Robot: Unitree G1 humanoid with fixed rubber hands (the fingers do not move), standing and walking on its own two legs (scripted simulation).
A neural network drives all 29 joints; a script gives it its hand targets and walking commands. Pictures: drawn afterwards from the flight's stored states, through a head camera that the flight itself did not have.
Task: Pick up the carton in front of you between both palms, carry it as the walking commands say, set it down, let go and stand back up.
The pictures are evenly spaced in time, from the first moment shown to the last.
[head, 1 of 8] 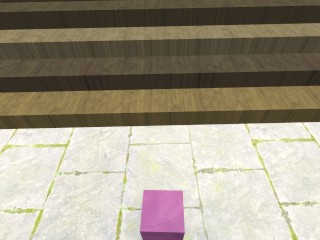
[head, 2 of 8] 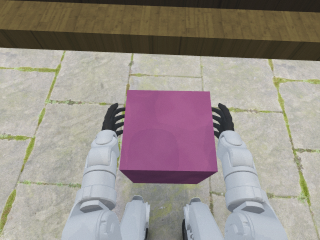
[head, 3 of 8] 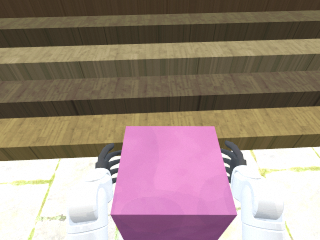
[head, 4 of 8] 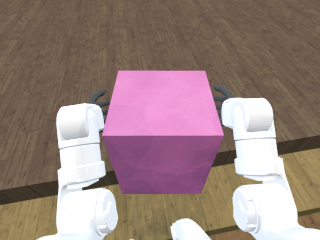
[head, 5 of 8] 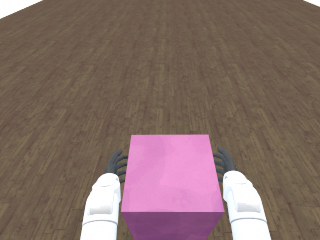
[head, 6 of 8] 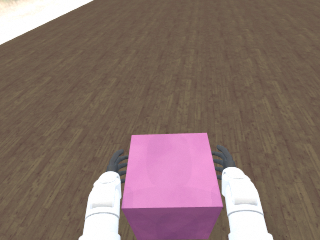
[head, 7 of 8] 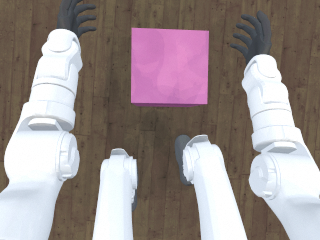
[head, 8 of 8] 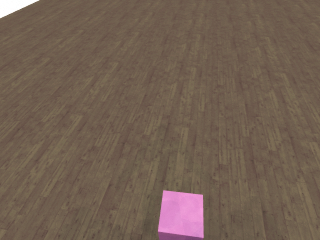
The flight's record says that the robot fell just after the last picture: no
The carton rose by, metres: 1.91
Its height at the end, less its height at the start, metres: +1.14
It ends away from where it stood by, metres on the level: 4.33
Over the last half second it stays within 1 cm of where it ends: yes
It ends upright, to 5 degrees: yes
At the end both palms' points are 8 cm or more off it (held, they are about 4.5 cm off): yes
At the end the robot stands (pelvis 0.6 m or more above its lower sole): yes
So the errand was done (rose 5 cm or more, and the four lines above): yes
